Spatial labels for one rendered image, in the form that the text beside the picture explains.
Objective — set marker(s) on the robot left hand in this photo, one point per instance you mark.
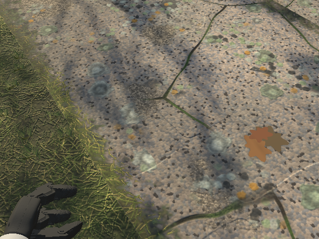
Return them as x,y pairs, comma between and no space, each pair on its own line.
30,220

